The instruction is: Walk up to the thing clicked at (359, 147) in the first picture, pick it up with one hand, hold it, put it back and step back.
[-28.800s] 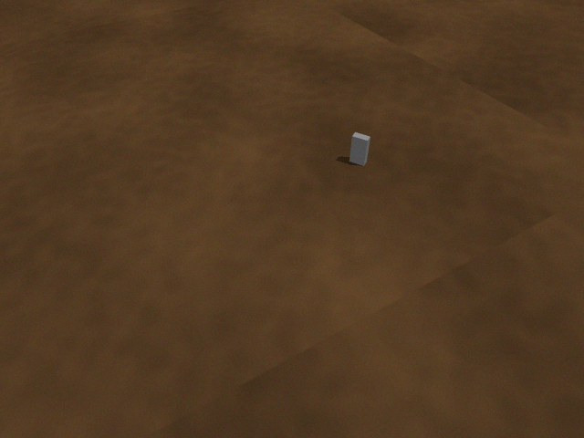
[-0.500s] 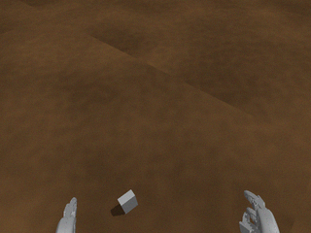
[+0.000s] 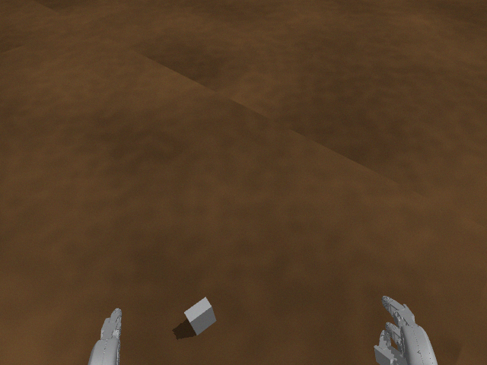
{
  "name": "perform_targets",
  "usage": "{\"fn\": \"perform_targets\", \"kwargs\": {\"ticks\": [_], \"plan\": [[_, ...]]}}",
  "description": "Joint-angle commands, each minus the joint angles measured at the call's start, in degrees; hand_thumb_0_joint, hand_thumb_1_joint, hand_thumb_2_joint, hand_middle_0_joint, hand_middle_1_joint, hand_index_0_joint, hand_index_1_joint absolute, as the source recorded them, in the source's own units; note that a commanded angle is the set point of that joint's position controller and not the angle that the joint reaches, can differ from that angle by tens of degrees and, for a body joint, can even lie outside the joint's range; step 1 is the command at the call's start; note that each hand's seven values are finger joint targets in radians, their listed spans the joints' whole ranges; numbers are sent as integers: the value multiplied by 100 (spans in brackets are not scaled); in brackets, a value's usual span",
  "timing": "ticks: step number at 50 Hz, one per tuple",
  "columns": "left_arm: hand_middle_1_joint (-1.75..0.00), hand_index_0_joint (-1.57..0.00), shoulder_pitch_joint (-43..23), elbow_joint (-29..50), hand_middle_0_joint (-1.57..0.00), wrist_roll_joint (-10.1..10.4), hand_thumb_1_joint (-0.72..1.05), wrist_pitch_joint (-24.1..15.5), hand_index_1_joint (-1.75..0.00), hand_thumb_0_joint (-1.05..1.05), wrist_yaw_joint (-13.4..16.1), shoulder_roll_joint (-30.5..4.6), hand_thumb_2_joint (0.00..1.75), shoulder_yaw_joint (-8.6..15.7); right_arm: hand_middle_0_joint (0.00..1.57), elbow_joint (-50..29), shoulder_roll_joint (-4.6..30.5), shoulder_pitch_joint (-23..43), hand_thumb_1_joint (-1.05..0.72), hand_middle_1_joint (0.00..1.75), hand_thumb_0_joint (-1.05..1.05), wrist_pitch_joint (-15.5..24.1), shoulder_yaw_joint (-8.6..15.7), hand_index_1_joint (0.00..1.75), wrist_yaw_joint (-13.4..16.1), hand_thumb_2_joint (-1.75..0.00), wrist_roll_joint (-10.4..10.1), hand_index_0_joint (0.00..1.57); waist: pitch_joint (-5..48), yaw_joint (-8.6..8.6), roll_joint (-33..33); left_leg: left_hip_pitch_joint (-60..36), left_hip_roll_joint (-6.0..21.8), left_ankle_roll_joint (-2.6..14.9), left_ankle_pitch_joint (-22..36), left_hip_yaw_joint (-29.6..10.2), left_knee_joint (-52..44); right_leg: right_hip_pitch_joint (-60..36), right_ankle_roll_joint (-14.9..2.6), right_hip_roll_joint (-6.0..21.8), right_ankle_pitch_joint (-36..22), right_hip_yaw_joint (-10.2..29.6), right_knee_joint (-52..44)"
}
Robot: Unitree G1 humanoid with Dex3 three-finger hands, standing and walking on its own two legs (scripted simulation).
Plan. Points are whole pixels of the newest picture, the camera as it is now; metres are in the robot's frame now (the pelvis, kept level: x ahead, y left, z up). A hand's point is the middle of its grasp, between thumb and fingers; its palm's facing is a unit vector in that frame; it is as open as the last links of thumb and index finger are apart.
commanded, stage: home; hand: left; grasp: from the side
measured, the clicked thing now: (201, 316) +0.41 +0.18 -0.64
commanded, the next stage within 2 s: stand in 0.46 s
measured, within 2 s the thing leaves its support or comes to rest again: neither
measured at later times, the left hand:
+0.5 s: hand (140, 364) +0.17 +0.19 -0.06, palm faces +0.10 -0.96 -0.28, open 17.5 cm
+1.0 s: hand out of the picture +0.15 +0.21 -0.10, palm faces -0.04 -0.95 -0.32, open 9.5 cm
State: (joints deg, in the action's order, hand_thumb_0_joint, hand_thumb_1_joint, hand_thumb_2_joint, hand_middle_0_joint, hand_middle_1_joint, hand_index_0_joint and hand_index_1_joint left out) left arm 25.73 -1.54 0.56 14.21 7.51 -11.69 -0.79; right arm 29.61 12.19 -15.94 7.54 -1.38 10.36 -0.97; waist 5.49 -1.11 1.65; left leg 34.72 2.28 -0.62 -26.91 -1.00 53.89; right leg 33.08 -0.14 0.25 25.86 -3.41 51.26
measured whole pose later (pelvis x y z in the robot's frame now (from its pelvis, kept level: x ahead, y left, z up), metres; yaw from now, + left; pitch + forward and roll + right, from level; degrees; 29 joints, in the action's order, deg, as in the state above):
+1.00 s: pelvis -0.01 +0.00 +0.01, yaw +0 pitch +3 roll +0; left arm 14.3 -27.3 -3.3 3.2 1.7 -16.3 -0.5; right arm 42.7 14.8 -10.2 2.2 -0.4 2.7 3.9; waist -0.2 0.6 -0.9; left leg 27.1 0.6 0.3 -24.1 0.7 48.4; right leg 26.8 0.1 1.8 24.2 -1.8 48.2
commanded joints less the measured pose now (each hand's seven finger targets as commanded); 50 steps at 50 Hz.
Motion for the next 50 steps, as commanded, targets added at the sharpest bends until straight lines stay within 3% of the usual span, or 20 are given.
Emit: {"fn": "perform_targets", "kwargs": {"ticks": [1, 11, 14, 16, 23, 27, 28, 29, 30, 31, 33, 38, 42, 43, 44, 45, 48, 50], "plan": [[-5, -5, -201, 1113, -5, -58, -56, -263, -5, 0, 88, -530, 5, 308, 20, -859, 639, 331, -90, 30, 0, 322, 261, 30, 74, -90, 43, 20, 662, -22, 44, -492, -179, 100, 1269, 91, -810, -361, -22, -97, -1237, 35, -836], [-6, -5, -55, 1007, -5, -58, -55, -226, -5, 0, 91, -572, 6, 369, 20, -869, 661, 328, -90, 30, 0, 288, 283, 30, 79, -90, 47, 20, 708, -5, -163, -490, -188, 121, 1514, 92, -741, -488, 4, -89, -1515, 29, -841], [-5, -5, -117, 1010, -5, -62, -58, -223, -5, 0, 82, -468, 4, 253, 20, -838, 648, 335, -90, 30, 0, 296, 274, 30, 62, -90, 55, 20, 644, -12, 21, -546, -161, 76, 1539, 31, -852, -428, -43, -127, -1409, -46, -735], [-5, -5, 1, 1057, -5, -66, -55, -236, -5, 0, 93, -538, 6, 327, 20, -839, 650, 302, -90, 30, 0, 290, 282, 30, 46, -90, 48, 20, 699, 15, 73, -603, -164, 69, 1703, 47, -812, -481, -45, -118, -1550, -39, -746], [-5, -5, -162, 991, -5, -59, -56, -217, -5, 0, 78, -506, 5, 291, 20, -843, 639, 323, -90, 30, 0, 289, 263, 30, 58, -90, 56, 20, 533, -41, -58, -522, -164, 94, 1490, 53, -839, -395, -25, -110, -1394, -32, -812], [-5, -5, -191, 1028, -5, -62, -56, -214, -5, 0, 87, -541, 5, 321, 20, -847, 642, 319, -90, 30, 0, 294, 267, 30, 52, -90, 55, 20, 600, -26, 38, -545, -155, 80, 1436, 16, -895, -423, -46, -128, -1290, -62, -798], [-5, -5, -111, 1046, -5, -54, -55, -206, -5, 0, 95, -544, 6, 330, 20, -862, 649, 339, -90, 30, 0, 301, 262, 30, 36, -90, 40, 20, 523, 52, 44, -508, -162, 83, 1330, 32, -932, -419, -45, -117, -1210, -55, -833], [-13, -13, -141, 1019, -13, -59, -47, -212, -13, 0, 89, -512, 14, 294, 20, -859, 639, 342, -90, 30, 0, 303, 255, 30, 46, -90, 48, 20, 509, -12, 41, -500, -156, 85, 1238, 28, -935, -355, -44, -125, -1125, -47, -826], [-21, -20, -187, 1232, -20, -55, -39, -258, -21, 0, 95, -589, 22, 350, 20, -919, 611, 409, -90, 30, 0, 299, 232, 30, 34, -90, 49, 20, 543, 55, 74, -486, -166, 87, 1255, 28, -927, -428, -45, -104, -1147, -44, -849], [-29, -20, -43, 875, -20, -64, -31, -221, -29, 0, 94, -513, 30, 329, 20, -867, 654, 364, -90, 30, 0, 300, 268, 30, 51, -90, 50, 20, 518, -8, -173, -448, -159, 103, 1183, 27, -919, -379, -31, -123, -1083, -46, -868], [-30, -20, -116, 1020, -20, -62, -15, -229, -30, 0, 96, -537, 46, 323, 20, -876, 634, 346, -90, 30, 0, 307, 250, 30, 35, -90, 57, 20, 524, 36, 131, -435, -161, 82, 1057, 16, -987, -326, -56, -129, -959, -56, -826], [-30, -20, -217, 1062, -20, -69, 25, -236, -30, 0, 98, -533, 86, 283, 20, -860, 645, 342, -90, 30, 0, 353, 251, 30, 56, -90, 54, 20, 522, 7, 64, -456, -147, 80, 1022, -9, -992, -294, -48, -140, -927, -74, -802], [-30, -20, -184, 1054, -20, -69, 57, -252, -30, 0, 101, -533, 90, 303, 20, -870, 633, 369, -90, 30, 0, 360, 242, 30, 63, -90, 58, 20, 565, 7, -119, -428, -175, 114, 1036, 59, -879, -382, -24, -95, -973, 3, -898], [-30, -20, -1078, -956, -20, -561, 65, -887, -30, 0, -202, -1317, 90, 559, 20, 343, 1425, 755, -90, 30, 0, -97, 508, 30, -279, -90, 716, 20, -252, 188, -543, -597, 54, 299, 1490, -268, -1074, -860, -439, 397, -1192, 684, -1132], [-30, -20, -964, -1437, -20, -637, 73, -1148, -30, 0, -355, -1371, 90, 604, 20, 587, 1393, 582, -90, 30, 0, -254, 549, 30, -463, -90, 740, 20, 159, 179, -574, -910, 92, 414, 1903, -157, -1009, -1078, -545, 482, -1759, 771, -1053], [-30, -20, -996, -1660, -20, -618, 81, -1283, -30, 0, -415, -1389, 90, 591, 20, 632, 1289, 531, -90, 30, 0, -327, 518, 30, -561, -90, 700, 20, 270, 131, -566, -992, 68, 436, 2024, -164, -1031, -1179, -573, 502, -1914, 853, -1055], [-30, -20, -1148, -2214, -20, -403, 90, -1520, -30, 0, -567, -1411, 90, 493, 20, 798, 1244, 592, -90, 30, 0, -387, 525, 30, -811, -90, 473, 20, 152, 168, -172, -1242, 26, 442, 1573, -255, -1478, -1261, -461, 542, -1552, 836, -1267], [-30, -20, -1211, -2639, -20, -342, 90, -1574, -30, 0, -589, -1443, 90, 481, 20, 956, 1259, 725, -90, 30, 0, -400, 582, 30, -891, -90, 381, 20, 202, 217, -305, -1416, 18, 380, 1569, -260, -1548, -1348, -421, 570, -1668, 850, -1456]]}}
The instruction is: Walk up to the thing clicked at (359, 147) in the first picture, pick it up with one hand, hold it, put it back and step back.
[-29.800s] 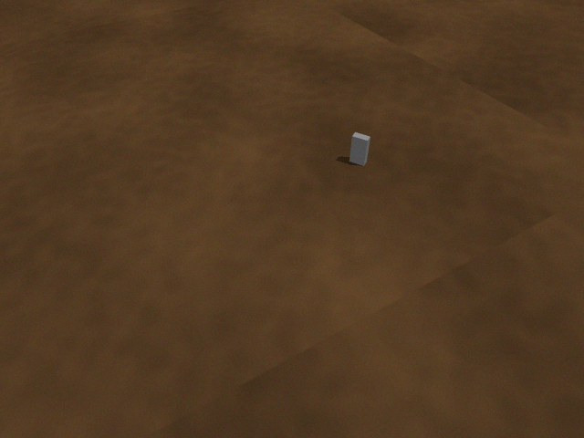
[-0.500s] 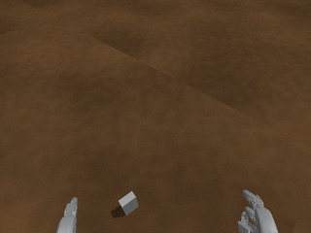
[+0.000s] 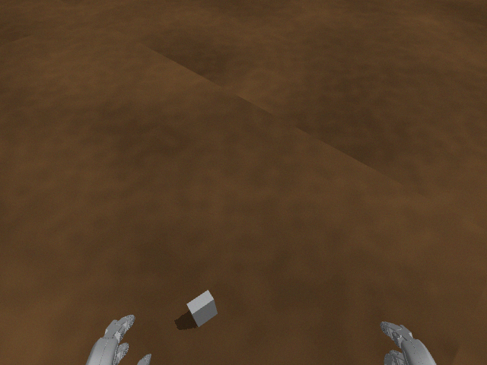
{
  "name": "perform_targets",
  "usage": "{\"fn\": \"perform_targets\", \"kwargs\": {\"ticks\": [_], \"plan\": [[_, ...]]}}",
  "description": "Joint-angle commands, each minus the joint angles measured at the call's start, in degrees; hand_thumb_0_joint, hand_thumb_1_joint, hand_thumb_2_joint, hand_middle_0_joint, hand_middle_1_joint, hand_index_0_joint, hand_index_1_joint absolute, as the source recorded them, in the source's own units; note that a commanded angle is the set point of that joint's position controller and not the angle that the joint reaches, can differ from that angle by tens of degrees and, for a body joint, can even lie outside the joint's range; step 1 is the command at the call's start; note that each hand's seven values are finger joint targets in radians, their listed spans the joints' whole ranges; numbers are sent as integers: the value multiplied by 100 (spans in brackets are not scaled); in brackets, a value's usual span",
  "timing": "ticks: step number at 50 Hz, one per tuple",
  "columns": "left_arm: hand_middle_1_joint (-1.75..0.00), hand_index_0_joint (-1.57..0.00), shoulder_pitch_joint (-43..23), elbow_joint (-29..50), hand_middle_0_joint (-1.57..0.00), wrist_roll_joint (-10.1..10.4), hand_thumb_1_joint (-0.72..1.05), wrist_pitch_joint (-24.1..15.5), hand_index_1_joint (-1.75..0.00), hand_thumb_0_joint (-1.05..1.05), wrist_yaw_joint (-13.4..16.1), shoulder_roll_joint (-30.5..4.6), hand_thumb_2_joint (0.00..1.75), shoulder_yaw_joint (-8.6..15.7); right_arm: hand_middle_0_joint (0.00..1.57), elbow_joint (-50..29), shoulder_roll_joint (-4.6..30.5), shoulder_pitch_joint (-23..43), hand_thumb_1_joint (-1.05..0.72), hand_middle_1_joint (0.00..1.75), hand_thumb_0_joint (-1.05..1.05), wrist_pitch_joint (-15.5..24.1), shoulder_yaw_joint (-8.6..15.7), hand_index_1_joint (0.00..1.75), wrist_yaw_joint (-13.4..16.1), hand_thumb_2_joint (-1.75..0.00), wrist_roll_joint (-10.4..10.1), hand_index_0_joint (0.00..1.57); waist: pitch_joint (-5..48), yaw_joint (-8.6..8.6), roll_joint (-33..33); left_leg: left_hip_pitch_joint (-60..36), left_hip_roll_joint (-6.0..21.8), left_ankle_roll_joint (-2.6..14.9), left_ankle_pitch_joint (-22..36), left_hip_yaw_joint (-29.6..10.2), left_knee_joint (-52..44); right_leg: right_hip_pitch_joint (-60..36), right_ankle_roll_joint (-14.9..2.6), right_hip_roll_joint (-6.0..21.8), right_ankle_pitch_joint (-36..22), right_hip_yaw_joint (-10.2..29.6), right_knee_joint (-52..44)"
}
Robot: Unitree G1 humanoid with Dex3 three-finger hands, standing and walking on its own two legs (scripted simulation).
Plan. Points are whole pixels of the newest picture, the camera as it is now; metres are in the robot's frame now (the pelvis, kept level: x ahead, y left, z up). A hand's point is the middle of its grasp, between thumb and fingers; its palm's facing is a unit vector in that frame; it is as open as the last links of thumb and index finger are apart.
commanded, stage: stand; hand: left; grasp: from the side
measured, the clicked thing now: (203, 309) +0.42 +0.18 -0.65
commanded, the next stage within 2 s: none
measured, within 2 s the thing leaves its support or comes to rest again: neither
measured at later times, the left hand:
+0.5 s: hand out of the picture +0.06 +0.25 -0.12, palm faces -0.02 -0.94 -0.33, open 7.4 cm
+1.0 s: hand out of the picture +0.04 +0.24 -0.12, palm faces -0.03 -0.94 -0.34, open 7.4 cm
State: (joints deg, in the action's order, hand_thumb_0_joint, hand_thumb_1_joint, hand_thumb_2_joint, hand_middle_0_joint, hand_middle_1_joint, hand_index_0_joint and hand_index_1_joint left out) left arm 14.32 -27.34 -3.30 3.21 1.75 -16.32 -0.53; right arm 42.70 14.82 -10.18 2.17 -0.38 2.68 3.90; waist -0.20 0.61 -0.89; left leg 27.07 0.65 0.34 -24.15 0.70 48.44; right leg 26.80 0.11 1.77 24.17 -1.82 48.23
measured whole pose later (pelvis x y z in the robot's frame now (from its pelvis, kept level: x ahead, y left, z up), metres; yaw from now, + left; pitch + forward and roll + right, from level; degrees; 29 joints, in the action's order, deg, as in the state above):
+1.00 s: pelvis -0.01 +0.00 +0.05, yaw -1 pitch -3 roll +0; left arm 8.5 -66.5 -1.2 -1.1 0.5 -18.2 -0.2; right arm 66.1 18.7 -8.3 0.1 1.5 -0.1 1.1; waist -3.1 0.2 0.5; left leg 7.2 0.3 0.0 -9.3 1.6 19.5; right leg 7.8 0.6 1.4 9.8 -1.4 20.6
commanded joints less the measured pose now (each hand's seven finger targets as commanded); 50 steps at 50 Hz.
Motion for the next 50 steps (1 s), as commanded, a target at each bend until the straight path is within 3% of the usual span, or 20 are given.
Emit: {"fn": "perform_targets", "kwargs": {"ticks": [1, 8, 10, 17, 20, 21, 28, 30, 33, 41, 50], "plan": [[-30, -20, -130, -273, -20, 57, 90, -514, -30, 0, -7, -1011, 90, 452, 20, -251, 982, 152, -90, 30, 0, 115, 497, 30, -144, -90, -118, 20, 807, 11, -142, -731, 149, 263, 1272, -403, -1015, -812, -436, 488, -1548, 766, -1310], [-30, -20, -430, -1365, -20, 110, 90, -584, -30, 0, 30, -1077, 90, 409, 20, 407, 1090, 237, -90, 30, 0, 36, 489, 30, -173, -90, -91, 20, 400, 13, 269, -1132, 317, 251, 1531, -560, -1783, -1075, -283, 427, -1756, 586, -1701], [-30, -20, -505, -1631, -20, 135, 90, -558, -30, 0, 32, -1076, 90, 392, 20, 580, 1122, 222, -90, 30, 0, 21, 470, 30, -166, -90, -109, 20, 257, -8, 256, -1127, 403, 236, 1377, -661, -2156, -1227, -256, 380, -1573, 538, -1820], [-30, -20, -519, -2456, -20, 188, 90, -519, -30, 0, 27, -1153, 90, 329, 20, 1182, 1325, 192, -90, 30, 0, -1, 423, 30, -131, -90, -179, 20, 172, 17, 191, -1533, 490, 137, 1944, -685, -2736, -1793, -202, 440, -1822, 516, -2316], [-30, -20, -577, -2713, -20, 176, 90, -500, -30, 0, 30, -1176, 90, 308, 20, 1355, 1362, 282, -90, 30, 0, -26, 410, 30, -131, -90, -200, 20, 62, 8, 197, -1624, 522, 137, 1527, -715, -3022, -1799, -147, 426, -1542, 479, -2550], [-30, -20, -548, -2803, -20, 182, 90, -506, -30, 0, 28, -1216, 90, 305, 20, 1417, 1388, 333, -90, 30, 0, -24, 415, 30, -131, -90, -203, 20, 7, 34, 102, -1707, 495, 121, 1686, -682, -2988, -1804, -147, 469, -1637, 532, -2628], [-30, -20, -682, -3196, -20, 176, 90, -514, -30, 0, 7, -1232, 90, 258, 20, 1725, 1352, 384, -90, 30, 0, -47, 388, 30, -159, -90, -229, 20, -165, -25, 24, -1840, 510, 76, 1393, -649, -3278, -1765, -94, 512, -1391, 571, -2955], [-30, -20, -689, -3260, -20, 185, 90, -513, -30, 0, 0, -1239, 90, 256, 20, 1802, 1379, 378, -90, 30, 0, -69, 387, 30, -167, -90, -222, 20, -239, -4, 115, -1726, 516, 76, 1071, -677, -3384, -1802, -75, 495, -1257, 568, -3034], [-30, -20, -746, -3350, -20, 189, 90, -534, -30, 0, -2, -1275, 90, 260, 20, 1850, 1347, 435, -90, 30, 0, -67, 380, 30, -182, -90, -230, 20, -147, -19, 25, -1844, 507, 66, 1246, -610, -3354, -1827, -78, 533, -1295, 627, -3108], [-30, -20, -771, -3528, -20, 187, 90, -526, -30, 0, -21, -1345, 90, 256, 20, 1959, 1379, 471, -90, 30, 0, -107, 355, 30, -207, -90, -247, 20, -252, -18, 35, -1721, 493, 62, 849, -583, -3418, -1724, -72, 511, -860, 661, -3268], [-30, -20, -843, -3610, -20, 216, 90, -538, -30, 0, -25, -1365, 90, 249, 20, 2011, 1433, 477, -90, 30, 0, -90, 323, 30, -199, -90, -274, 20, -99, -34, 103, -1899, 557, 78, 1373, -535, -3321, -1842, -98, 557, -1360, 713, -3279]]}}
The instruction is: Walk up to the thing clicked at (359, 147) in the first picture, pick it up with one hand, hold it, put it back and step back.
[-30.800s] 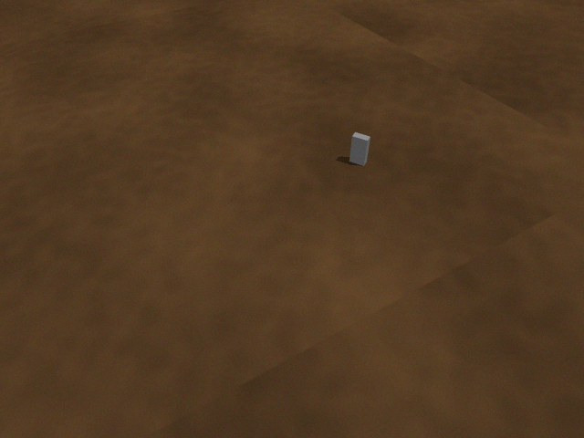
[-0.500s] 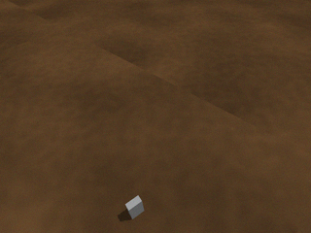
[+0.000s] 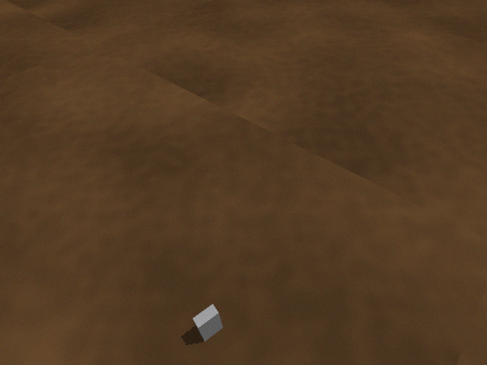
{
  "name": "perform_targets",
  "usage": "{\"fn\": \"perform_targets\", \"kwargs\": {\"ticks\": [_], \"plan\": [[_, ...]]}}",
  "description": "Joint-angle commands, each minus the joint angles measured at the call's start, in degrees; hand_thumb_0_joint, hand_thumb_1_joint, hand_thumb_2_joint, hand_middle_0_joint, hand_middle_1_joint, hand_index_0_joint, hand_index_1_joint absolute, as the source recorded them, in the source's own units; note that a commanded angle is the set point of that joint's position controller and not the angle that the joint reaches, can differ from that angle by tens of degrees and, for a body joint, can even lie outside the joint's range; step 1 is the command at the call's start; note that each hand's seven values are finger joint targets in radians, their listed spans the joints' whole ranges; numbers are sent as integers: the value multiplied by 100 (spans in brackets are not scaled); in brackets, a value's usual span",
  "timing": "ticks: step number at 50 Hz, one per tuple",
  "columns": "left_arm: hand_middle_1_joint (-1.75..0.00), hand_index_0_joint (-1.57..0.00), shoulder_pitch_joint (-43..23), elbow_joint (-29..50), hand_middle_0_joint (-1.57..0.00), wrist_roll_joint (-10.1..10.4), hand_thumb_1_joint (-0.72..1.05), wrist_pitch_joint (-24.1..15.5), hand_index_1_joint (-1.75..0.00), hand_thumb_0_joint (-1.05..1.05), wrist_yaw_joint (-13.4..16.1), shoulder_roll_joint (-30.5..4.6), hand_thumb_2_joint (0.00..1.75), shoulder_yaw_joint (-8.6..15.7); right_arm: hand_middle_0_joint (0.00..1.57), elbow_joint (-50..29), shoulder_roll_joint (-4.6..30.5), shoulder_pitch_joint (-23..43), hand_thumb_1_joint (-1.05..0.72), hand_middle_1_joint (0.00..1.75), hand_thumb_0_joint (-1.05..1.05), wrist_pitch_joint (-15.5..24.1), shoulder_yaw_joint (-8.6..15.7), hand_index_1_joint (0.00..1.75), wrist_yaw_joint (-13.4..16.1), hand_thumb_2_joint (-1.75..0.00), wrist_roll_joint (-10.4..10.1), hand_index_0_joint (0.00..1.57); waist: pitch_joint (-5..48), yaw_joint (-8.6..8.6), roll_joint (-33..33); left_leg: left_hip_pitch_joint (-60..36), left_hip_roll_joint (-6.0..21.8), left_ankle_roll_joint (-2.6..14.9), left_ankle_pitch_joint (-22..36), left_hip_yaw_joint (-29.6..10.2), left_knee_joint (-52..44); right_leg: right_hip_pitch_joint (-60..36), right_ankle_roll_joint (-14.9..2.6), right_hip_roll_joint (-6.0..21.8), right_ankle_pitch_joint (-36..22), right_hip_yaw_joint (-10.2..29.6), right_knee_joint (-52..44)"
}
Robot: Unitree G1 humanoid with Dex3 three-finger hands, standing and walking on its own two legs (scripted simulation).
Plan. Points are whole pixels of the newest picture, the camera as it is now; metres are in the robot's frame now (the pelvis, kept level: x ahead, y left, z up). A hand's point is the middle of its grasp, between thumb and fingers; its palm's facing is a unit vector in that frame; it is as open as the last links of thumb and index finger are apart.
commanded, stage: stand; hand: left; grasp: from the side
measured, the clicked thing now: (208, 323) +0.42 +0.18 -0.70
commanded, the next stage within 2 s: step back in 1.08 s
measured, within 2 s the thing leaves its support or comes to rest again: neither
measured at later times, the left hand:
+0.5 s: hand out of the picture +0.10 +0.24 -0.15, palm faces -0.03 -0.94 -0.34, open 7.4 cm
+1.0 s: hand out of the picture +0.10 +0.24 -0.16, palm faces -0.05 -0.94 -0.34, open 7.4 cm
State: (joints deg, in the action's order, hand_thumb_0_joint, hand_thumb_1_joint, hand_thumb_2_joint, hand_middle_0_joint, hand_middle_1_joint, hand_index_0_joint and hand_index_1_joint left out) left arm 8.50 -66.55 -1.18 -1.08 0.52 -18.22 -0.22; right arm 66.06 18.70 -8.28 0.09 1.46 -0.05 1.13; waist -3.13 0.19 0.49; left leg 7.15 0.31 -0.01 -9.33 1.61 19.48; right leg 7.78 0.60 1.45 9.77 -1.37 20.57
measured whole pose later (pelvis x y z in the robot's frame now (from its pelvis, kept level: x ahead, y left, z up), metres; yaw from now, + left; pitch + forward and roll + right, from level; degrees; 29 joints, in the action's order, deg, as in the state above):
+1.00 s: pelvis +0.02 +0.00 +0.00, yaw -1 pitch -2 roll +0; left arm 6.0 -66.3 -0.5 -1.1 0.0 -18.9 -0.2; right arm 66.6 19.1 -6.4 0.5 0.7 -0.1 0.6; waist -2.7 -0.3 0.3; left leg 4.9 1.2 -0.6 -10.2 2.8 16.9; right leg 6.2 0.2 0.5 10.3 -0.2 18.3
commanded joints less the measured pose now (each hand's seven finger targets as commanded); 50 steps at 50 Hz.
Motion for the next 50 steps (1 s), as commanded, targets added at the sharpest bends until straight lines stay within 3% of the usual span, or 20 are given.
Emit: {"fn": "perform_targets", "kwargs": {"ticks": [1, 6, 9, 13, 25, 28, 31, 34, 39, 45, 50], "plan": [[-30, -20, -279, 307, -20, 6, 90, -115, -30, 0, 92, -1180, 90, 218, 20, -327, 1043, 278, -90, 30, 0, 128, 128, 30, 70, -90, 8, 20, 263, -1, -36, 53, 599, 110, -1, -615, -426, -5, -146, 607, -21, 670, -499], [-30, -20, -315, 259, -20, 12, 90, -99, -30, 0, 91, -1197, 90, 226, 20, -282, 1066, 266, -90, 30, 0, 125, 112, 30, 83, -90, -12, 20, 281, -10, -102, -3, 636, 110, 94, -597, -433, -76, -157, 603, -191, 664, -504], [-30, -20, -350, 269, -20, 39, 90, -122, -30, 0, 81, -1205, 90, 229, 20, -272, 1105, 237, -90, 30, 0, 144, 96, 30, 93, -90, -18, 20, 397, -22, -60, -120, 658, 96, 505, -561, -420, -198, -149, 644, -770, 693, -450], [-30, -20, -370, 270, -20, 36, 90, -108, -30, 0, 82, -1168, 90, 228, 20, -272, 1146, 308, -90, 30, 0, 166, 100, 30, 115, -90, -22, 20, 517, -7, -44, -307, 707, 84, 867, -552, -357, -232, -145, 643, -1121, 638, -400], [-30, -20, -515, 306, -20, 32, 90, -96, -30, 0, 75, -1224, 90, 252, 20, -267, 1157, 364, -90, 30, 0, 148, 106, 30, 98, -90, -24, 20, 375, -45, -70, -186, 716, 58, 446, -519, -505, -171, -126, 602, -692, 622, -538], [-30, -20, -521, 305, -20, 45, 90, -86, -30, 0, 61, -1246, 90, 262, 20, -259, 1143, 374, -90, 30, 0, 142, 93, 30, 87, -90, -10, 20, 262, -23, -41, -78, 686, 57, 67, -512, -586, -72, -125, 582, -261, 666, -618], [-30, -20, -505, 329, -20, 39, 90, -89, -30, 0, 51, -1235, 90, 250, 20, -274, 1140, 372, -90, 30, 0, 149, 100, 30, 70, -90, -12, 20, 261, -31, -71, -94, 692, 55, 68, -510, -575, -11, -137, 567, -113, 665, -648], [-30, -20, -531, 376, -20, 41, 90, -101, -30, 0, 53, -1252, 90, 257, 20, -292, 1176, 414, -90, 30, 0, 176, 115, 30, 82, -90, -19, 20, 500, -33, 43, -220, 740, 74, 453, -500, -526, -174, -165, 616, -703, 679, -514], [-30, -20, -469, 342, -20, 51, 90, -109, -30, 0, 50, -1222, 90, 225, 20, -267, 1201, 408, -90, 30, 0, 179, 110, 30, 83, -90, -35, 20, 577, -37, -49, -407, 779, 75, 868, -489, -438, -226, -167, 627, -1127, 655, -427], [-30, -20, -442, 328, -20, 57, 90, -86, -30, 0, 55, -1241, 90, 226, 20, -244, 1207, 392, -90, 30, 0, 145, 105, 30, 88, -90, -25, 20, 426, -34, -93, -330, 751, 58, 466, -488, -507, -95, -161, 595, -732, 671, -500], [-30, -20, -426, 348, -20, 59, 90, -103, -30, 0, 51, -1257, 90, 227, 20, -265, 1218, 374, -90, 30, 0, 161, 99, 30, 79, -90, -38, 20, 473, -36, -20, -343, 761, 67, 603, -460, -494, -163, -160, 617, -979, 696, -494]]}}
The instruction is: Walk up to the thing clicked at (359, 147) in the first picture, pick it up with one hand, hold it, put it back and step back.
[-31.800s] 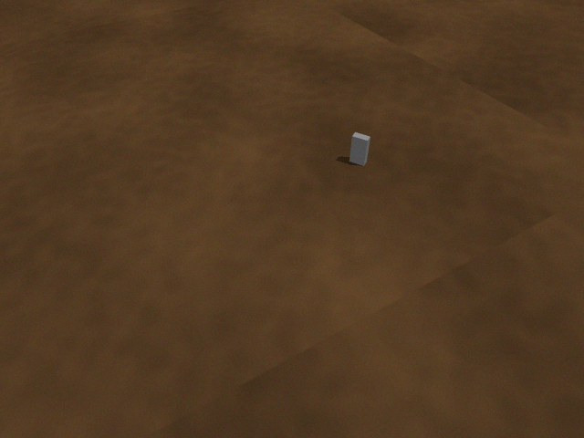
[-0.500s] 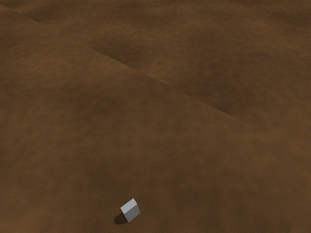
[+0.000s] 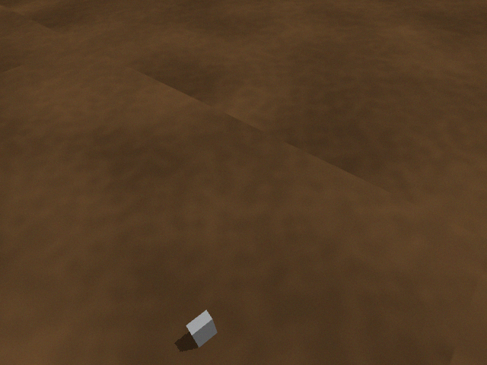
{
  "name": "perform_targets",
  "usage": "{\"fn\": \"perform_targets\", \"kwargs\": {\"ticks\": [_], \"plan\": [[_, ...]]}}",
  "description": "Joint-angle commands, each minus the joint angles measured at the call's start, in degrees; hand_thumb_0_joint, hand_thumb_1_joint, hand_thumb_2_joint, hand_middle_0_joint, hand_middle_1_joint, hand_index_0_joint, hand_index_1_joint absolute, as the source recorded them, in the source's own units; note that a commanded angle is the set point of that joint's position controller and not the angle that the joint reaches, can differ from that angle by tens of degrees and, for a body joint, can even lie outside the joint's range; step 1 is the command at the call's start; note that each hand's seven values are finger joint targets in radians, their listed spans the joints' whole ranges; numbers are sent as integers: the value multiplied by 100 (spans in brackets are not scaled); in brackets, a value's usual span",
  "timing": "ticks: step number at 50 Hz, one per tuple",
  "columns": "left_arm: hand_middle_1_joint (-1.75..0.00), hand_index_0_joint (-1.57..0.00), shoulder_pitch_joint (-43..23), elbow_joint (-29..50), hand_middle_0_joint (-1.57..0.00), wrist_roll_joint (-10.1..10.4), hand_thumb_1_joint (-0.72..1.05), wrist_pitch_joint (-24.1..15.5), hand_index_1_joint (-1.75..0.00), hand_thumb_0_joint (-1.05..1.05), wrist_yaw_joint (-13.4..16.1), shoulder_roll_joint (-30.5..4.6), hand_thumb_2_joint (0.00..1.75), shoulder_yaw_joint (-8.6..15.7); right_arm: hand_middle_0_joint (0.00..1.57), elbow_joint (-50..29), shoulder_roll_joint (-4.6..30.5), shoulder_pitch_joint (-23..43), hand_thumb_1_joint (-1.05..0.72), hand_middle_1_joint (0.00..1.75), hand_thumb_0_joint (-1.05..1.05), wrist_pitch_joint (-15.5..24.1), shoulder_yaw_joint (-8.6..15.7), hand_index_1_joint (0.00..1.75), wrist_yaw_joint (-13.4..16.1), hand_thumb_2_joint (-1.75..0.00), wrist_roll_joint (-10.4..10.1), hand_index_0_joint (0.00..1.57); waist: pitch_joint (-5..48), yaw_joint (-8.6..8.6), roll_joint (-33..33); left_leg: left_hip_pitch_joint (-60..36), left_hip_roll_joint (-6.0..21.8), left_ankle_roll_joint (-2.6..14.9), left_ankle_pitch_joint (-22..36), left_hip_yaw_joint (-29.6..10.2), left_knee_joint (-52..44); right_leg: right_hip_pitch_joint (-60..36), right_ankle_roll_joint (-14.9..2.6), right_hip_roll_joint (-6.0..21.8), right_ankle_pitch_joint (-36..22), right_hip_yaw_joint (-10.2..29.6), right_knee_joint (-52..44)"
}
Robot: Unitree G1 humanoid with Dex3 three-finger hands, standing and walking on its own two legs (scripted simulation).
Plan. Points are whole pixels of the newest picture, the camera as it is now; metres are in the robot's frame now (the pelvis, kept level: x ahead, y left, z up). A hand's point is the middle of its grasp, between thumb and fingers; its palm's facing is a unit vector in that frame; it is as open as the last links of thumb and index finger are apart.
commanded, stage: stand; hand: left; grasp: from the side
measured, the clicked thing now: (202, 329) +0.39 +0.20 -0.70
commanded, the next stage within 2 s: step back in 0.08 s
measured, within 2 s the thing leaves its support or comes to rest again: neither
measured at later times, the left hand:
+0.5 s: hand out of the picture +0.10 +0.31 -0.19, palm faces -0.05 -0.93 -0.37, open 7.4 cm
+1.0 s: hand out of the picture -0.04 +0.29 -0.16, palm faces -0.10 -0.91 -0.40, open 7.4 cm
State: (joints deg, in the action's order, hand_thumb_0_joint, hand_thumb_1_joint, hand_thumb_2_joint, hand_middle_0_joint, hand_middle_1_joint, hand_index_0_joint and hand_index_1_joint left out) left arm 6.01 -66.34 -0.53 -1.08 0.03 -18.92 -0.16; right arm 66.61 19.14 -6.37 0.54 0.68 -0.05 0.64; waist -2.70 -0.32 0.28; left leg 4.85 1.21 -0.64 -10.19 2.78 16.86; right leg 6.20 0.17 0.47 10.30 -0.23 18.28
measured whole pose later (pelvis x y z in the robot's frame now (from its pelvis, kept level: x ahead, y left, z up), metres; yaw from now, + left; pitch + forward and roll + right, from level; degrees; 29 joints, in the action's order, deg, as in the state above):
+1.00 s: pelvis -0.16 +0.03 -0.02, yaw -6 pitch -3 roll +1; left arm 9.2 -48.9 -1.8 2.2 -0.4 -20.7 3.6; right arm 51.0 21.6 -6.9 -2.8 3.0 0.8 -0.2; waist -9.8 0.7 0.4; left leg 24.9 -4.1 0.4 -29.6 -3.1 56.7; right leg 15.1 -1.9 -1.7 19.1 4.2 37.0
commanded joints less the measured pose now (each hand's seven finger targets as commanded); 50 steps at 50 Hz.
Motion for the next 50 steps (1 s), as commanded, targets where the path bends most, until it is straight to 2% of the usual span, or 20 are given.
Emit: {"fn": "perform_targets", "kwargs": {"ticks": [1, 3, 4, 8, 12, 17, 19, 21, 22, 24, 27, 32, 35, 39, 43, 44, 45, 46, 47, 50], "plan": [[-30, -20, -195, 342, -20, -5, 90, -109, -30, 0, 104, -1214, 90, 232, 20, -321, 1149, 186, -90, 30, 0, 112, 171, 30, 82, -90, 17, 20, 474, 7, -33, -145, 678, 136, 763, -579, -223, -9, -119, 711, -1085, 561, -236], [-30, -20, -203, 337, -20, 8, 90, -103, -30, 0, 100, -1195, 90, 231, 20, -327, 1155, 149, -90, 30, 0, 120, 165, 30, 86, -90, 24, 20, 435, -11, -28, -133, 678, 124, 754, -558, -230, 21, -121, 720, -1074, 587, -243], [-30, -20, -197, 569, -20, 123, 90, -25, -30, 0, 98, -1639, 90, 464, 20, -509, 1512, 396, -90, 30, 0, 17, 323, 30, 67, -90, -37, 20, -231, 14, -99, 342, 590, 238, 1558, -689, 370, 504, -169, 636, -2144, 700, 230], [-30, -20, -84, 926, -20, 119, 90, 37, -30, 0, 126, -1568, 90, 527, 20, -813, 1406, 179, -90, 30, 0, -75, 376, 30, 54, -90, -109, 20, 618, -64, -190, 257, 522, 341, 1869, -514, 1029, 203, -435, 738, -2557, 682, 648], [-30, -20, -209, 1288, -20, 51, 90, 125, -30, 0, 119, -1767, 90, 590, 20, -1039, 1351, 117, -90, 30, 0, -190, 435, 30, 37, -90, -97, 20, 892, -30, -527, 455, 29, 291, 790, -317, 1961, 507, -961, 1255, -2356, 1266, 562], [-30, -20, -692, 1785, -20, -138, 90, 190, -30, 0, 118, -1910, 90, 635, 20, -1211, 1264, -447, -90, 30, 0, -313, 514, 30, -51, -90, -37, 20, 755, -184, -1332, 786, -313, 342, -2077, -544, 3297, 1122, -1519, 1834, -2097, 1531, 615], [-30, -20, -889, 1949, -20, -110, 90, 236, -30, 0, 113, -1769, 90, 596, 20, -1207, 1329, -700, -90, 30, 0, -238, 543, 30, -59, -90, -62, 20, 787, -336, -1072, 568, -187, 366, -909, -456, 2168, 1058, -1052, 1371, -1876, 1108, 1238], [-30, -20, -800, 2061, -20, 23, 90, 307, -30, 0, 149, -1324, 90, 502, 20, -1391, 1909, -404, -90, 30, 0, -143, 677, 30, -3, -90, 67, 20, 516, -290, 924, 458, 1150, 685, 2361, -2160, 539, 1757, -225, -333, -43, 364, 3072], [-30, -20, -697, 2049, -20, -2, 90, 346, -30, 0, 213, -1261, 90, 528, 20, -1452, 2096, -513, -90, 30, 0, -97, 730, 30, 39, -90, 133, 20, 498, -266, 1127, -2, 1654, 1000, 3342, -2799, 551, 2384, -174, -722, 2308, 759, 3646], [-30, -20, -242, 2009, -20, 2, 90, 392, -30, 0, 240, -1228, 90, 487, 20, -1586, 2049, -423, -90, 30, 0, -75, 704, 30, 93, -90, 120, 20, 646, -172, 912, -114, 1747, 1129, 4524, -2442, 856, 2460, -162, -740, 2578, 1098, 4531], [-30, -20, -170, 1852, -20, 38, 90, 424, -30, 0, 253, -1423, 90, 561, 20, -1799, 1788, 188, -90, 30, 0, -55, 670, 30, 184, -90, 141, 20, 372, 46, 890, 321, 1108, 780, 3366, -1693, 858, 2371, -162, -736, 1845, 1403, 4975], [-30, -20, 30, 2042, -20, -60, 90, 353, -30, 0, 211, -1380, 90, 638, 20, -1910, 1550, -268, -90, 30, 0, -22, 652, 30, 241, -90, 67, 20, 627, -81, 598, -554, 1247, 1278, 3154, -1603, 1145, 2509, 76, -636, 1685, 1104, 4704], [-30, -20, -175, 2233, -20, -65, 90, 290, -30, 0, 168, -1351, 90, 663, 20, -1895, 1587, -637, -90, 30, 0, -31, 659, 30, 255, -90, 53, 20, 671, -305, 589, -896, 1283, 1298, 3157, -1654, 1270, 2444, 120, -483, 1796, 919, 3820], [-30, -20, 163, 2191, -20, -68, 90, 263, -30, 0, 123, -1290, 90, 685, 20, -2051, 1727, -437, -90, 30, 0, -73, 660, 30, 217, -90, 61, 20, 764, -195, 751, -480, 1289, 1325, 2714, -1555, 1386, 1710, 27, -242, 1740, 493, 2638], [-30, -20, 816, 1881, -20, -141, 90, 216, -30, 0, 93, -1258, 90, 738, 20, -2129, 1723, 8, -90, 30, 0, -144, 624, 30, 163, -90, -14, 20, 858, 172, 587, 661, 1093, 899, 1518, -1390, 1677, 295, -229, -200, 140, 320, 837], [-30, -20, 863, 1912, -20, -178, 90, 188, -30, 0, 100, -1506, 90, 802, 20, -2154, 1558, 24, -90, 30, 0, -145, 568, 30, 154, -90, -65, 20, 928, 174, 42, 1222, 769, 626, 788, -1196, 2014, -47, -430, 278, -544, 1074, 770], [-30, -20, 709, 2018, -20, -195, 90, 175, -30, 0, 91, -1815, 90, 886, 20, -2220, 1369, 35, -90, 30, 0, -140, 495, 30, 145, -90, -99, 20, 736, 158, -835, 2053, -5, 276, -475, -867, 2765, -144, -887, 1067, -978, 2254, 492], [-30, -20, 271, 2211, -20, -166, 90, 198, -30, 0, 76, -2208, 90, 929, 20, -2198, 1295, 154, -90, 30, 0, -187, 525, 30, 203, -90, -77, 20, 364, 313, -1742, 1992, -707, 86, -2530, -554, 4125, 942, -1908, 2134, -1291, 3187, 100], [-30, -20, -38, 2403, -20, -184, 90, 160, -30, 0, 88, -2142, 90, 926, 20, -2087, 1470, -45, -90, 30, 0, -216, 585, 30, 225, -90, -39, 20, 94, 173, -1507, 1743, -505, 14, -2690, -1013, 4919, 1498, -2004, 2240, -1410, 3320, 144], [-30, -20, -277, 2524, -20, -106, 90, 161, -30, 0, 142, -1542, 90, 798, 20, -1868, 1412, -337, -90, 30, 0, -193, 510, 30, 171, -90, -92, 20, -68, -32, -836, 2009, -851, 74, -2072, -1112, 5095, 1072, -1348, 1203, -2085, 1663, 480]]}}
